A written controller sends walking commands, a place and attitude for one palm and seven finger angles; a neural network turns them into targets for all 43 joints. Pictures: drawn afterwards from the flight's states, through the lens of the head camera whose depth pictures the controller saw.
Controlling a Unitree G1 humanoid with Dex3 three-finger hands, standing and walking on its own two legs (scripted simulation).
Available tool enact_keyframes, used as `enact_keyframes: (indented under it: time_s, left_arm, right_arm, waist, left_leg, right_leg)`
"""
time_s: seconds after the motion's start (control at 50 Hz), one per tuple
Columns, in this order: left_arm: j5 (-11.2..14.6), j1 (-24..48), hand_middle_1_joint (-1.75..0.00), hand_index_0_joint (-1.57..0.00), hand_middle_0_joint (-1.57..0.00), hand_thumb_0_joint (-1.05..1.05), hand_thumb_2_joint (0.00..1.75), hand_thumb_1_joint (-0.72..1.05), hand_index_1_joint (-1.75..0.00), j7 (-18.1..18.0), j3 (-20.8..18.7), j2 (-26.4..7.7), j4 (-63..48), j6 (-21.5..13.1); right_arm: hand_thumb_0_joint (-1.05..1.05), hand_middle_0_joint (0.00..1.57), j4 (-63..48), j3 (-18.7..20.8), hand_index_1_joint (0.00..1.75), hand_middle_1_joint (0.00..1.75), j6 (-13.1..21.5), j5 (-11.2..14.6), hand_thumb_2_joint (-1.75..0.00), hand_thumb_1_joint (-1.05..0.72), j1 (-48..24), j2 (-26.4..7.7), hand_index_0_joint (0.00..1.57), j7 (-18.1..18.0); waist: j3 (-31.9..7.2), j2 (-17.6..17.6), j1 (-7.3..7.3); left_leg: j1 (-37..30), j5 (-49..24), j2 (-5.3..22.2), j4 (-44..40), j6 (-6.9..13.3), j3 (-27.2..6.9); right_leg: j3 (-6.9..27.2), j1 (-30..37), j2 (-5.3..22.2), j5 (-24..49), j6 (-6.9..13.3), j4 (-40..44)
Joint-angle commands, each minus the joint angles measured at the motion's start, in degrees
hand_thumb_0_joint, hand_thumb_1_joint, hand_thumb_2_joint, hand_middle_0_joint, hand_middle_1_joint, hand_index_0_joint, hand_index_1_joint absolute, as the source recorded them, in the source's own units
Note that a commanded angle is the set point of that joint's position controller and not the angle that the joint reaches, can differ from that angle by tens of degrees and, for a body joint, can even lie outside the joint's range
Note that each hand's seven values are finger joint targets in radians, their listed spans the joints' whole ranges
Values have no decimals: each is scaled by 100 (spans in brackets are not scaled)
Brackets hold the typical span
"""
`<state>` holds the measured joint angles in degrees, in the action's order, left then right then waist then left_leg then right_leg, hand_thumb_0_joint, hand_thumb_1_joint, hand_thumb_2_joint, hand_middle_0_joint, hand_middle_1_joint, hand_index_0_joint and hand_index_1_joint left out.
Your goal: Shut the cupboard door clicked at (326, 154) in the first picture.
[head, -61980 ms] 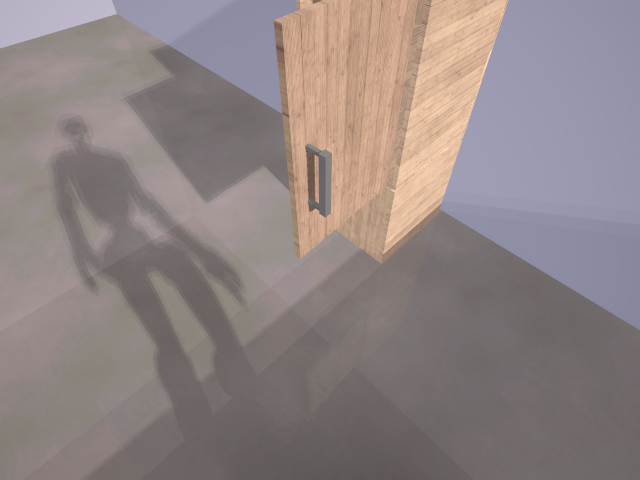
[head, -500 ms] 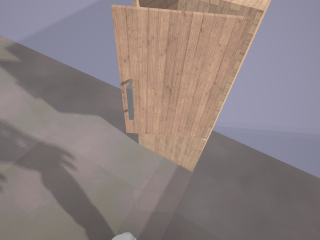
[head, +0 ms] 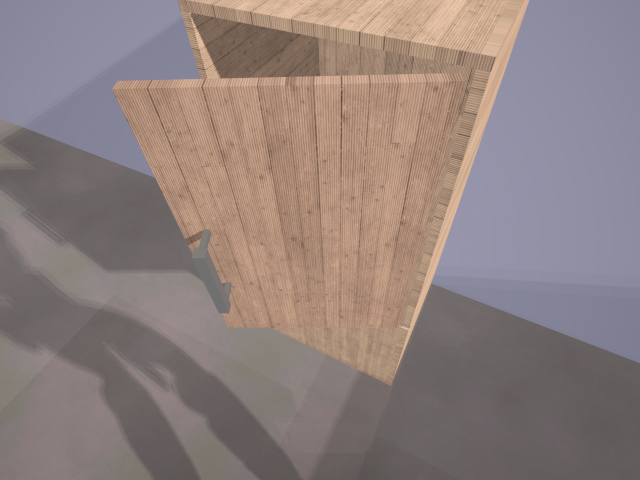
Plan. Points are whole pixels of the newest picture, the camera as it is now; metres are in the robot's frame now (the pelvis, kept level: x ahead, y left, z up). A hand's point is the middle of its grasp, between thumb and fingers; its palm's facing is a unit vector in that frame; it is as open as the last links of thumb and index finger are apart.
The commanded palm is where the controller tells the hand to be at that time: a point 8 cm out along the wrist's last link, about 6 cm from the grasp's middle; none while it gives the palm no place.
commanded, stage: come to a stop and stand still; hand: left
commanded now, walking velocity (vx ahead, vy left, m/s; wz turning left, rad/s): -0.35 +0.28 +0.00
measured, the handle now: (215, 273) +0.44 +0.21 -0.08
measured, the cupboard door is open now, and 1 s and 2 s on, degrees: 26 26 26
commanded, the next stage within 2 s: look again from close up in 1.30 s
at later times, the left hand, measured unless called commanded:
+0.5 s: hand out of the picture +0.02 +0.27 -0.19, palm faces +0.09 -0.97 -0.21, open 7.4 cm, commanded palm none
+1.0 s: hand out of the picture +0.01 +0.20 -0.16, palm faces +0.01 -0.98 -0.21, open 7.3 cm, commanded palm none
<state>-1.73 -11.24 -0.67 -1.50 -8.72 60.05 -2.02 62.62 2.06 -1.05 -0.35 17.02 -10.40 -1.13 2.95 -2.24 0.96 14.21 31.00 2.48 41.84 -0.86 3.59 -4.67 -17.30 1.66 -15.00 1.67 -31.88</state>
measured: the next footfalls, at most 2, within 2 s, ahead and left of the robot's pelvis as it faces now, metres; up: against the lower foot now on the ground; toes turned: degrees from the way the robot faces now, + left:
left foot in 0.36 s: +0.03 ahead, +0.15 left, +0.00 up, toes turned +3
right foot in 0.84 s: -0.03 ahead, -0.09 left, +0.00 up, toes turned +0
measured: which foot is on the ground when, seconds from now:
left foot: up 0.00-0.34, down 0.36-1.00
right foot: down 0.00-0.38, up 0.40-0.82, down 0.84-1.00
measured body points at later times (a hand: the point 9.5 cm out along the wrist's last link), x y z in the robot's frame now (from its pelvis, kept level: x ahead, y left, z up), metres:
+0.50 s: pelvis +0.00 +0.07 +0.00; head +0.03 +0.11 +0.45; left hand +0.02 +0.33 -0.17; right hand +0.11 -0.17 -0.12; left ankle +0.03 +0.17 -0.73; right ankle -0.02 -0.08 -0.68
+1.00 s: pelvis -0.04 +0.02 +0.00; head -0.04 +0.02 +0.45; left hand +0.01 +0.25 -0.15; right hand -0.07 -0.22 -0.15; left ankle -0.01 +0.15 -0.73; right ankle -0.07 -0.09 -0.73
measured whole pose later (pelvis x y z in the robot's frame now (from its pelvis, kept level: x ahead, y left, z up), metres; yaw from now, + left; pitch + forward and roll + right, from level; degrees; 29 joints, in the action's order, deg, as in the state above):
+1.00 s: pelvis -0.04 +0.02 +0.00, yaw +1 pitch -1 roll -1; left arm -0.9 -12.3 -1.2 -1.1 -9.4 60.6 1.2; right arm 63.3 2.2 -2.3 -0.9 18.9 -11.6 -1.3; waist 1.2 -1.5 2.3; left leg 16.4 13.3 3.0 31.5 -1.0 0.9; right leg -1.5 -7.7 -0.9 -16.9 0.8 -26.0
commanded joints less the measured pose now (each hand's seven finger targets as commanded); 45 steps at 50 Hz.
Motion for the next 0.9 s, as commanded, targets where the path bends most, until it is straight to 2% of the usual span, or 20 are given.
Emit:
enact_keyframes:
  time_s: [0.0, 0.06, 0.16, 0.26, 0.3, 0.32, 0.34, 0.36, 0.38, 0.4, 0.42, 0.52, 0.68, 0.74, 0.76, 0.78, 0.8, 0.82, 0.84, 0.88]
  left_arm:
    - [41, -703, -30, -20, -20, 0, 90, 90, -30, -222, -231, -1128, -30, 0]
    - [47, -775, -30, -20, -20, 0, 90, 90, -30, -264, -339, -1266, -43, 96]
    - [16, -420, -30, -20, -20, 0, 90, 90, -30, -288, -347, -1220, -254, 182]
    - [-75, -113, -30, -20, -20, 0, 90, 90, -30, -220, -376, -1288, -464, 254]
    - [-26, -79, -30, -20, -20, 0, 90, 90, -30, -196, -343, -1216, -445, 306]
    - [33, -294, -30, -20, -20, 0, 90, 90, -30, -190, -276, -1007, -440, 348]
    - [99, -613, -30, -20, -20, 0, 90, 90, -30, -183, -192, -634, -454, 400]
    - [108, -539, -30, -20, -20, 0, 90, 90, -30, -228, -184, -701, -489, 460]
    - [86, -516, -30, -20, -20, 0, 90, 90, -30, -207, -198, -708, -523, 470]
    - [46, -539, -30, -20, -20, 0, 90, 90, -30, -161, -209, -703, -497, 502]
    - [21, -499, -30, -20, -20, 0, 90, 90, -30, -128, -268, -831, -384, 555]
    - [49, -559, -30, -20, -20, 0, 90, 90, -30, 20, -333, -931, -400, 560]
    - [50, -127, -30, -20, -20, 0, 90, 90, -30, 76, -212, -599, -542, 523]
    - [89, -557, -30, -20, -20, 0, 90, 90, -30, 49, -209, -566, -350, 472]
    - [81, -774, -30, -20, -20, 0, 90, 90, -30, 29, -222, -602, -240, 455]
    - [62, -940, -30, -20, -20, 0, 90, 90, -30, -6, -240, -751, -174, 416]
    - [20, -865, -30, -20, -20, 0, 90, 90, -30, -55, -260, -1053, -156, 356]
    - [33, -559, -30, -20, -20, 0, 90, 90, -30, -66, -256, -1276, -248, 336]
    - [25, -231, -30, -20, -20, 0, 90, 90, -30, -64, -203, -1261, -352, 341]
    - [42, -77, -30, -20, -20, 0, 90, 90, -30, -83, -146, -972, -268, 241]
  right_arm:
    - [0, 20, -285, 71, 30, 30, -18, 78, -90, -90, 76, -399, 20, -83]
    - [0, 20, -477, 130, 30, 30, -174, 4, -90, -90, -357, -448, 20, -24]
    - [0, 20, -713, 186, 30, 30, -295, -31, -90, -90, -658, -514, 20, 65]
    - [0, 20, -827, 182, 30, 30, -172, 17, -90, -90, -601, -488, 20, 83]
    - [0, 20, -688, 159, 30, 30, -88, 7, -90, -90, -272, -479, 20, 71]
    - [0, 20, -643, 166, 30, 30, -10, -14, -90, -90, -130, -761, 20, 63]
    - [0, 20, -756, 231, 30, 30, 68, -76, -90, -90, -143, -1258, 20, 32]
    - [0, 20, -847, 254, 30, 30, 21, -126, -90, -90, -239, -1432, 20, -41]
    - [0, 20, -908, 183, 30, 30, 17, -174, -90, -90, -451, -1391, 20, -63]
    - [0, 20, -967, 151, 30, 30, 53, -182, -90, -90, -649, -1240, 20, -132]
    - [0, 20, -935, 156, 30, 30, 37, -181, -90, -90, -667, -1279, 20, -183]
    - [0, 20, -954, 144, 30, 30, 26, -135, -90, -90, -557, -1119, 20, -245]
    - [0, 20, -626, 281, 30, 30, 27, -160, -90, -90, 67, -1187, 20, -206]
    - [0, 20, -569, 278, 30, 30, 18, -121, -90, -90, -105, -1158, 20, -168]
    - [0, 20, -559, 273, 30, 30, 5, -90, -90, -90, -139, -1095, 20, -152]
    - [0, 20, -555, 242, 30, 30, -6, -52, -90, -90, -131, -905, 20, -122]
    - [0, 20, -562, 155, 30, 30, -15, -9, -90, -90, -140, -508, 20, -92]
    - [0, 20, -648, 81, 30, 30, -48, -38, -90, -90, -307, -362, 20, -61]
    - [0, 20, -645, 88, 30, 30, -73, -79, -90, -90, -315, -414, 20, -12]
    - [0, 20, -435, 99, 30, 30, -72, -122, -90, -90, -169, -385, 20, -10]
  waist:
    - [-740, 1214, -297]
    - [-798, 765, -407]
    - [-667, 1089, -295]
    - [-514, 1641, -143]
    - [-533, 1349, 45]
    - [-719, 462, 46]
    - [-754, -1163, -31]
    - [-592, -1161, 71]
    - [-343, -719, -17]
    - [-82, -522, -124]
    - [-70, -963, -113]
    - [-466, -672, -78]
    - [-622, -775, 215]
    - [-608, -788, -49]
    - [-566, -593, -150]
    - [-513, -160, -226]
    - [-264, 805, -197]
    - [92, 1385, -151]
    - [211, 1038, -87]
    - [429, 1314, -14]
  left_leg:
    - [1043, 174, -55, 1058, -125, -322]
    - [1469, -185, -252, 1811, -248, -391]
    - [1462, -715, -223, 1904, -330, -492]
    - [523, -842, -194, 113, -203, -280]
    - [-479, -2232, -217, -1365, -184, -104]
    - [-1078, -3001, 227, -1850, -141, -441]
    - [-870, -4441, 1506, -2225, 320, -1942]
    - [-164, -4702, 1999, -2418, 858, -2299]
    - [422, -3606, 2020, -2547, 1093, -1983]
    - [318, -3903, 1846, -2577, 1137, -2151]
    - [184, -4122, 1685, -2500, 969, -1933]
    - [-610, -3654, 1477, -2402, 971, -1417]
    - [-898, -2873, 1466, -2539, 962, -1647]
    - [-274, -2482, 1233, -2386, 785, -1484]
    - [145, -2011, 1035, -2324, 612, -1308]
    - [623, -1527, 689, -2061, 363, -1018]
    - [1116, -980, 139, -1526, 53, -501]
    - [864, -641, -39, -1029, -69, -150]
    - [604, -554, -40, -541, -43, -240]
    - [623, -955, 32, -259, -29, -271]
  right_leg:
    - [1481, 1861, 1986, 6778, 1000, 660]
    - [1263, 1972, 1999, 6509, 943, 719]
    - [916, 1449, 1842, 5073, 897, 946]
    - [785, 779, 1553, 3523, 767, 815]
    - [634, 281, 1151, 2217, 364, 376]
    - [481, -52, 803, 1009, 96, -153]
    - [132, -437, 153, -1171, -313, -763]
    - [570, -213, -71, -2077, -300, -1622]
    - [751, -20, 19, -1933, -224, -2075]
    - [735, -477, -38, -1703, -236, -2426]
    - [952, -696, -85, -1411, -294, -2767]
    - [878, -986, -160, -958, -371, -3012]
    - [453, -362, -138, -1240, -304, -1096]
    - [304, 679, -223, -384, -202, 229]
    - [245, 1229, -228, 142, -177, 861]
    - [585, 1678, 32, 167, -98, 1425]
    - [1520, 1636, 834, -451, 195, 1921]
    - [1957, 574, 1483, -1176, 533, 2373]
    - [1885, 16, 1519, -1493, 712, 2411]
    - [1537, 73, 1156, -82, 740, 2047]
